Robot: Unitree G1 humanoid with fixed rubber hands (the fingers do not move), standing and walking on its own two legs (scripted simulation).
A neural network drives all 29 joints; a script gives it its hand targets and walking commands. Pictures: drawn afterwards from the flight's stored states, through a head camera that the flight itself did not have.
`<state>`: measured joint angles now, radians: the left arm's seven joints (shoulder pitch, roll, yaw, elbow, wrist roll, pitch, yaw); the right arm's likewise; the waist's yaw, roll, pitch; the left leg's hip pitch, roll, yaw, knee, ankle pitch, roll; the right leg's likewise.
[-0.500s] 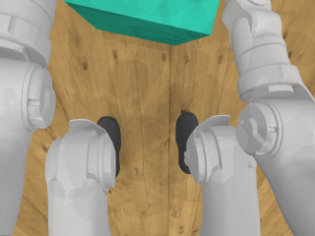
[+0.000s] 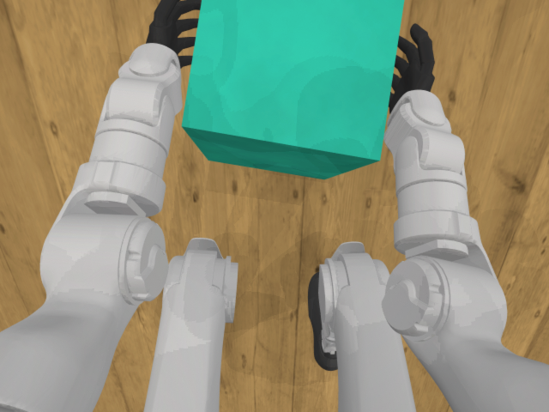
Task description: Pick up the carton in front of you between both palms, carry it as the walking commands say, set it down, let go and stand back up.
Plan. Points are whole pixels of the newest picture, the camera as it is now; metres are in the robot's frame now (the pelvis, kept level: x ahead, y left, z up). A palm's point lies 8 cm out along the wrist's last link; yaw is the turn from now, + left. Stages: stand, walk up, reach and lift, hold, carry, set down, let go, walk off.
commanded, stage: reach and lift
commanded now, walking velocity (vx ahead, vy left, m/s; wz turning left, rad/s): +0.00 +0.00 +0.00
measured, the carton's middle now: (283, 90) +0.54 +0.01 -0.15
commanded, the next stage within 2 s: none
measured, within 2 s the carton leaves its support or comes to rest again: neither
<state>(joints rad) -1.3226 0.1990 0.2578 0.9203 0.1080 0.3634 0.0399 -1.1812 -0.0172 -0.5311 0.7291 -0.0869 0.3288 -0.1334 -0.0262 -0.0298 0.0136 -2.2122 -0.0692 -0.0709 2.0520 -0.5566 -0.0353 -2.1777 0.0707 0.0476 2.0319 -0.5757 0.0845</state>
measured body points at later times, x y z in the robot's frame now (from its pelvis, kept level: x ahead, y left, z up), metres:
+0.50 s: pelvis +0.00 +0.00 +0.11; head +0.25 +0.02 +0.49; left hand +0.51 +0.16 +0.06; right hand +0.50 -0.14 +0.06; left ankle +0.11 +0.12 -0.38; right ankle +0.11 -0.14 -0.38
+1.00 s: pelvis +0.05 +0.00 +0.25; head +0.19 +0.01 +0.68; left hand +0.45 +0.15 +0.21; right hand +0.45 -0.15 +0.22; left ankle +0.11 +0.12 -0.38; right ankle +0.11 -0.14 -0.38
